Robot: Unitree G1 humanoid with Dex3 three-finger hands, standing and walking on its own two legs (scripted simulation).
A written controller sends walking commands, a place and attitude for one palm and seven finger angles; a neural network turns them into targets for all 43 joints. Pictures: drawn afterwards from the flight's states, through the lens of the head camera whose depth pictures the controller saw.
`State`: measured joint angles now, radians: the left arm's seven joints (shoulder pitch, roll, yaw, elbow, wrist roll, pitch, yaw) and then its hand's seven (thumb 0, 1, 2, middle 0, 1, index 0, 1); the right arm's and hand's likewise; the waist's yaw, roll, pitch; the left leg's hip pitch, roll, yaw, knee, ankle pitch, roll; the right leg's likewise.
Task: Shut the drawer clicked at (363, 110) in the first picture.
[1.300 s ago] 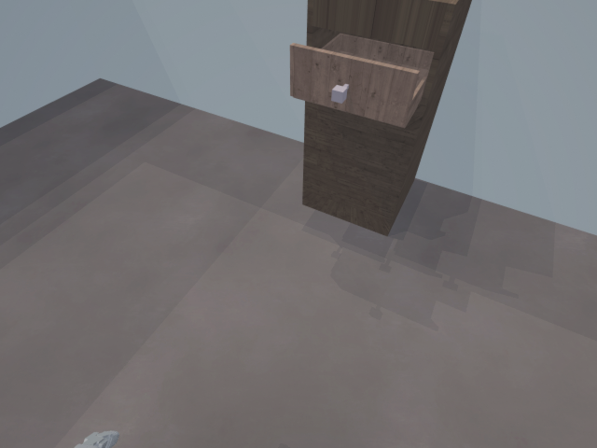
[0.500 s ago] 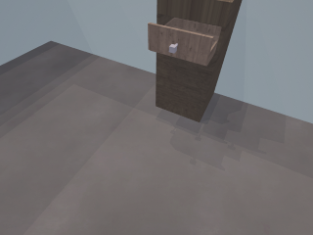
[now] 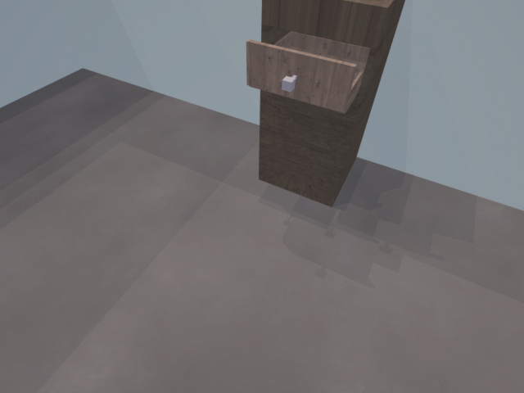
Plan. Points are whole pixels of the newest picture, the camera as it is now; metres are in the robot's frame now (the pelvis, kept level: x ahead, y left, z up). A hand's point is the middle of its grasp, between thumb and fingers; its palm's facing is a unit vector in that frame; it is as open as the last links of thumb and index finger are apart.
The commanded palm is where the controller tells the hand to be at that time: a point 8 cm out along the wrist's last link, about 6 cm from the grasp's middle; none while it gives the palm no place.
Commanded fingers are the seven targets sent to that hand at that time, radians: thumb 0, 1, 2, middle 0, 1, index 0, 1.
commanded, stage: look at it before walking up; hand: left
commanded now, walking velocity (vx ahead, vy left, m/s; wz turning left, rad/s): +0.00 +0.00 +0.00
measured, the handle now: (290, 81) +1.06 -0.03 -0.04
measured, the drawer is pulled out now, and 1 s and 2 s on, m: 0.16 0.16 0.16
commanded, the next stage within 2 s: walk to a spot facing it in 0.14 s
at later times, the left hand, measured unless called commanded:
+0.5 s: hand out of the picture +0.03 +0.23 -0.18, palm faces +0.11 -0.97 -0.22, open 7.4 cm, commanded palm none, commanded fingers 0.00 0.90 0.90 -0.20 -0.30 -0.20 -0.30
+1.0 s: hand (133, 338) +0.25 +0.27 -0.18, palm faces +0.16 -0.98 -0.13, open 7.4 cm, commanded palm none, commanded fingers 0.00 0.90 0.90 -0.20 -0.30 -0.20 -0.30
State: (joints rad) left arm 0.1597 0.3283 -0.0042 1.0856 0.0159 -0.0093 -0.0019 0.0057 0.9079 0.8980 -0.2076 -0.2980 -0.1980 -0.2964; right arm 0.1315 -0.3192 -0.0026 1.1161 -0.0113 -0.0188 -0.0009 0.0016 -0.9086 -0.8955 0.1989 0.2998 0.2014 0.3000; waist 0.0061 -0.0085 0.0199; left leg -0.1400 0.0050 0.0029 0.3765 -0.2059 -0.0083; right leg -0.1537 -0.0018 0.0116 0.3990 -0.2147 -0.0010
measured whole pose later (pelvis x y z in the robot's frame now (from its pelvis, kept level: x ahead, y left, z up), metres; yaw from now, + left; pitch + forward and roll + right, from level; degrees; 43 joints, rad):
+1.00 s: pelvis +0.20 +0.09 -0.01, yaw +9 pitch -1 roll +0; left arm 0.18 0.16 0.05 1.03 0.02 -0.01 -0.02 0.01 0.92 0.90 -0.20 -0.30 -0.19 -0.30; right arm 0.48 -0.06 -0.01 1.16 -0.01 -0.10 -0.03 0.00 -0.91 -0.90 0.20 0.30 0.20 0.30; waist -0.03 -0.04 0.05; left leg 0.10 -0.08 0.09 0.23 -0.33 0.08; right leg -0.64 -0.09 -0.09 0.86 -0.11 0.00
